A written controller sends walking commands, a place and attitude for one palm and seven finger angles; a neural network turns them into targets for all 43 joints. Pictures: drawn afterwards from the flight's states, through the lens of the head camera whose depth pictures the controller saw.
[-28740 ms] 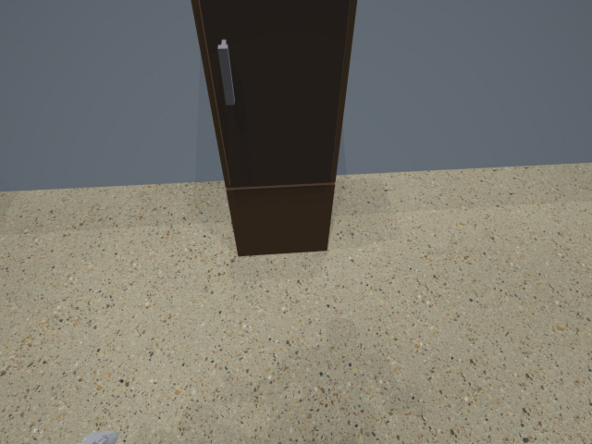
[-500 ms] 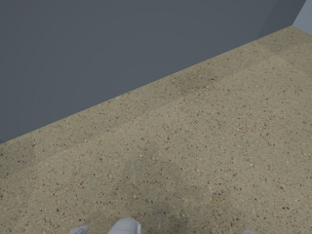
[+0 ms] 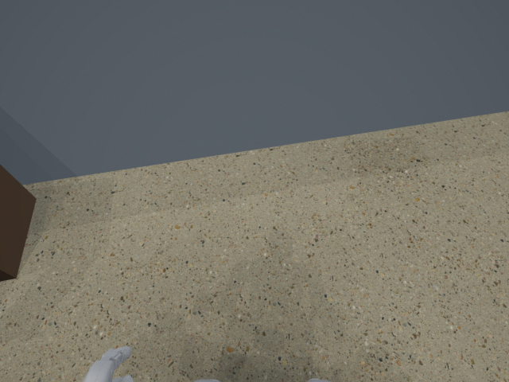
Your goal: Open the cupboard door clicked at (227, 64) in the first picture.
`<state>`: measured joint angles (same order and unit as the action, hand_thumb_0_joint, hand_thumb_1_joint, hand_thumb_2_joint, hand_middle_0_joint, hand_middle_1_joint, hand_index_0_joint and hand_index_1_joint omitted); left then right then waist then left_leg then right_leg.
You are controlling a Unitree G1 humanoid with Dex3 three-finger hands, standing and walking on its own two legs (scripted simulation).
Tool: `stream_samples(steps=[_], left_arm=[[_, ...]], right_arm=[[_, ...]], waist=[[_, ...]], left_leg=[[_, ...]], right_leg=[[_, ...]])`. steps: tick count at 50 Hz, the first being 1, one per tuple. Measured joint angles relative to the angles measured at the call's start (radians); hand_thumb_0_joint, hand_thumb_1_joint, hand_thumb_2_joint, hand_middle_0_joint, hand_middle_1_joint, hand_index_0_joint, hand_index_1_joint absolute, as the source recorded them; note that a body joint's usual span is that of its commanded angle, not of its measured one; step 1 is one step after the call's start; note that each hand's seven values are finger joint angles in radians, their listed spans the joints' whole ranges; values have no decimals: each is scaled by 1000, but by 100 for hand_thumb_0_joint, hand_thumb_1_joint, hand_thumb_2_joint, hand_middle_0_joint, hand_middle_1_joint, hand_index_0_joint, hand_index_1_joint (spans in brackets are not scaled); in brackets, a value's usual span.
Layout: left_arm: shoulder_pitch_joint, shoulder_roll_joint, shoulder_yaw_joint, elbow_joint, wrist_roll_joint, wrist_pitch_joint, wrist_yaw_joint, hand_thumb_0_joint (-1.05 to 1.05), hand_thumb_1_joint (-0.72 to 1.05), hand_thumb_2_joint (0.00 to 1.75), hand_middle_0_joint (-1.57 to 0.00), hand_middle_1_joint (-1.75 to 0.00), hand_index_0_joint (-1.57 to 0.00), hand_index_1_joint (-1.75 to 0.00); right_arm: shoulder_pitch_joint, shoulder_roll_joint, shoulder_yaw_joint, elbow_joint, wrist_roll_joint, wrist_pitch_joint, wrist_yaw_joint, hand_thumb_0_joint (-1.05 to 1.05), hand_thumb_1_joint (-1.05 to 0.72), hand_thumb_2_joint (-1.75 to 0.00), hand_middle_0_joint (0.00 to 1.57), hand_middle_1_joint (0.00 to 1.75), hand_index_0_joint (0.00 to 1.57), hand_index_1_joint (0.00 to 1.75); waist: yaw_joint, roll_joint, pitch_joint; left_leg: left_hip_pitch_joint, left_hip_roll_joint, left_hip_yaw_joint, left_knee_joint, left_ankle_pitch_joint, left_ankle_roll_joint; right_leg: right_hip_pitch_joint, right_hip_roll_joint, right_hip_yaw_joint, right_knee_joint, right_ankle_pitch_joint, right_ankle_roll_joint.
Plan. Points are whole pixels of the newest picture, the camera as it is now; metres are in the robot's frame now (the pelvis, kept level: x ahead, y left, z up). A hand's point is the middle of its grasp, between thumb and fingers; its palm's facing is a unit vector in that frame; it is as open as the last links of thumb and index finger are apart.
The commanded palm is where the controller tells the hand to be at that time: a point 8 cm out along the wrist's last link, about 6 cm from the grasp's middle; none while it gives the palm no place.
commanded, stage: turn to face it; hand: left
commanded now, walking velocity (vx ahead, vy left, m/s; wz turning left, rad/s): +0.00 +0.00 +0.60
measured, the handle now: out of the picture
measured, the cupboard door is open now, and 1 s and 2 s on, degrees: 51 51 51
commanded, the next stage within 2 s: take the last steps up to it in 1.70 s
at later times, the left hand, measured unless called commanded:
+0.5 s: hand out of the picture +0.00 +0.23 -0.18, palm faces +0.34 -0.91 -0.23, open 7.3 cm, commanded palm none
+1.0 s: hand out of the picture +0.02 +0.18 -0.15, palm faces +0.55 -0.79 -0.25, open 7.4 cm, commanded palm none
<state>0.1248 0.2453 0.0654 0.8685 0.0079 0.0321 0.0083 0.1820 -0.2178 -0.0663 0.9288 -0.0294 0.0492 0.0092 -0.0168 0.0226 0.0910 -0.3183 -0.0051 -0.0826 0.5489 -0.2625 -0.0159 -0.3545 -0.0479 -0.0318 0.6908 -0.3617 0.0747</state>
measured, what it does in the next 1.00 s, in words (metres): steps on the spot, turning left: right foot, then left foot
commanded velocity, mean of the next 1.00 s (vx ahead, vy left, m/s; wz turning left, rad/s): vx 0.00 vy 0.00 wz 0.60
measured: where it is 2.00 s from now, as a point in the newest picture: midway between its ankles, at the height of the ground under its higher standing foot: outside the picture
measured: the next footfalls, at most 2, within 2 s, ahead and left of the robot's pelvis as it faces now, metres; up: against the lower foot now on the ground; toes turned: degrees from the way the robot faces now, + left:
right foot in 0.02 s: +0.04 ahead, -0.14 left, +0.00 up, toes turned -2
left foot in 0.38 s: +0.03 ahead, +0.11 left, +0.00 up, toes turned +20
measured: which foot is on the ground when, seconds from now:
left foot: down 0.00-0.02, up 0.04-0.36, down 0.38-0.84, up 0.86-1.00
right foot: up 0.00-0.00, down 0.02-0.38, up 0.40-0.82, down 0.84-1.00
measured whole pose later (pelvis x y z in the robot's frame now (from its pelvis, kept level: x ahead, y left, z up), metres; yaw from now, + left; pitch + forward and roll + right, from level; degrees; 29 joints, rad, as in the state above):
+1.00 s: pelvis +0.03 -0.03 +0.00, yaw +36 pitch +1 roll +1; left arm 0.16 0.17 0.03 0.88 0.02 0.01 0.03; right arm 0.18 -0.25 -0.10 0.95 -0.02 0.08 0.03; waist -0.05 0.02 0.10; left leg -0.51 -0.01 0.00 1.10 -0.44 -0.06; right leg -0.21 -0.09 -0.11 0.52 -0.31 0.01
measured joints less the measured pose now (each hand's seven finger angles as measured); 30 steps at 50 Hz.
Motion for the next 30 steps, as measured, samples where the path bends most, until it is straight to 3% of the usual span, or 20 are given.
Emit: stream_samples(steps=[1,4,6,8,12,16,18,19,21,24,26,30], left_arm=[[6,3,-3,-11,2,-10,0,0,90,90,-20,-29,-20,-30],[7,-26,-15,-12,11,-28,10,0,90,90,-20,-29,-20,-30],[22,-45,-24,-10,10,-27,15,0,90,90,-20,-29,-20,-30],[39,-57,-31,-4,10,-25,16,0,90,90,-20,-29,-20,-30],[63,-71,-38,10,13,-26,13,0,90,90,-20,-29,-21,-30],[81,-58,-27,18,16,-31,10,0,91,90,-20,-30,-21,-30],[96,-43,-20,24,12,-27,5,0,91,90,-20,-30,-21,-30],[103,-34,-15,27,9,-21,3,0,91,90,-20,-30,-21,-30],[94,-9,-6,43,7,6,6,0,91,90,-20,-30,-21,-30],[69,14,7,67,8,32,10,0,91,90,-20,-29,-20,-30],[54,22,12,67,9,31,5,1,91,90,-20,-29,-20,-30],[33,25,13,46,8,21,1,1,91,90,-20,-29,-20,-30]], right_arm=[[10,0,-3,-1,4,4,1,0,-91,-90,20,30,20,30],[1,-24,-21,7,8,21,5,0,-91,-90,20,30,20,30],[-10,-35,-27,13,7,30,9,0,-91,-90,20,30,20,30],[-19,-38,-28,15,8,34,14,0,-91,-90,20,30,20,30],[-34,-29,-21,12,12,33,21,0,-91,-90,19,30,19,30],[-60,-20,-11,4,16,24,24,0,-91,-90,19,30,19,30],[-70,-20,-5,-10,15,14,25,0,-91,-90,19,30,19,30],[-74,-21,-5,-20,12,4,26,0,-91,-90,19,30,19,30],[-86,-11,-1,-33,8,-12,21,0,-91,-90,19,30,19,30],[-77,2,6,-43,5,-26,3,0,-91,-90,19,30,19,30],[-65,6,11,-39,4,-28,-5,0,-91,-90,20,30,20,30],[-38,11,15,-20,5,-27,-7,0,-91,-90,20,30,20,30]], waist=[[-1,-7,-10],[-4,14,4],[-10,15,12],[-17,6,14],[-15,-30,17],[9,-59,26],[15,-70,23],[15,-73,19],[21,-86,25],[21,-81,19],[25,-72,15],[27,-52,3]], left_leg=[[-18,-12,-8,27,-12,-8],[-116,-28,4,305,-207,-15],[-172,-24,40,502,-216,-25],[-193,-7,73,585,-189,-39],[-151,19,126,463,-183,-53],[-68,22,164,238,-177,-41],[-10,15,180,97,-88,-26],[-2,10,176,63,-25,23],[-26,-2,166,106,-44,73],[-18,-5,133,76,-50,74],[2,-9,112,24,-18,66],[31,-15,69,-52,27,69]], right_leg=[[41,-6,-1,-98,36,-10],[47,-18,-33,-83,37,-59],[72,-33,-56,-99,36,-65],[101,-46,-80,-132,47,-64],[139,-76,-132,-170,54,-57],[144,-105,-183,-136,26,-40],[128,-123,-206,-79,-7,-25],[101,-134,-208,-21,-27,-17],[16,-122,-133,177,-161,0],[-93,-75,-43,398,-146,9],[-134,-62,-13,443,-87,14],[-153,-47,18,393,-30,21]])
